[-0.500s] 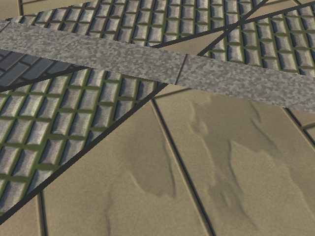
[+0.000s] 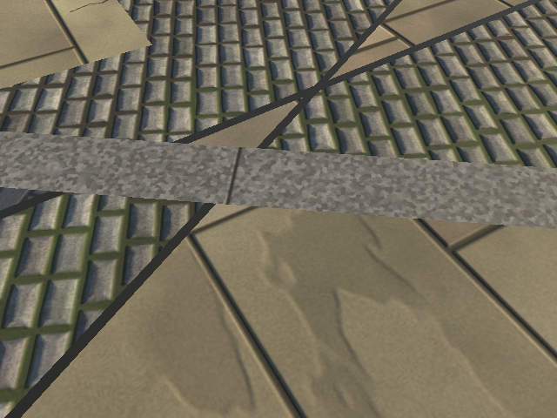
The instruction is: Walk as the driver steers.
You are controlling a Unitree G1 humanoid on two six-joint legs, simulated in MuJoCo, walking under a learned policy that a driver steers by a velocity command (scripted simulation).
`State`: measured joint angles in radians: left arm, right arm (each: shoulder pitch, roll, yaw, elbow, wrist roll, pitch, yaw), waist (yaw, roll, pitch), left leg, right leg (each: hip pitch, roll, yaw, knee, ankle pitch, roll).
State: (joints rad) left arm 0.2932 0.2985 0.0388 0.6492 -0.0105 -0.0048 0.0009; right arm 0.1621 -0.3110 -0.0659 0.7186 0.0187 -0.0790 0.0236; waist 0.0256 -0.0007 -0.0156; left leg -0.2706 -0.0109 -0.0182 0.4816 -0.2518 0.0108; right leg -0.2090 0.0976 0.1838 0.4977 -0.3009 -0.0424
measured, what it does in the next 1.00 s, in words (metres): walks ahead, turning left: right foot, then left foot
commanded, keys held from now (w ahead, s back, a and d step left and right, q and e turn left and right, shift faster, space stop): w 0.30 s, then w+q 0.70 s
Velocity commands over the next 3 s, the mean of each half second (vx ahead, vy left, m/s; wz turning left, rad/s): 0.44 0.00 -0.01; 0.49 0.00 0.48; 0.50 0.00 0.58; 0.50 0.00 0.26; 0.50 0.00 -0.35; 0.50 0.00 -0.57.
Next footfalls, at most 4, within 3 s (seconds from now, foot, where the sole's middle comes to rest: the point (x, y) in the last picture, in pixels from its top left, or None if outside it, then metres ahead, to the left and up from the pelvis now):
0.44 right None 0.37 -0.14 -0.77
0.98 left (242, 374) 0.63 0.14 -0.77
1.46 right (272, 265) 0.96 0.08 -0.77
1.96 left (145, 253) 0.99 0.46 -0.77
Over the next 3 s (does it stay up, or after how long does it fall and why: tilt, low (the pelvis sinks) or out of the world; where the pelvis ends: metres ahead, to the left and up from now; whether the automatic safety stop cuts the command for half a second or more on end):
stays up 1.42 0.61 -0.02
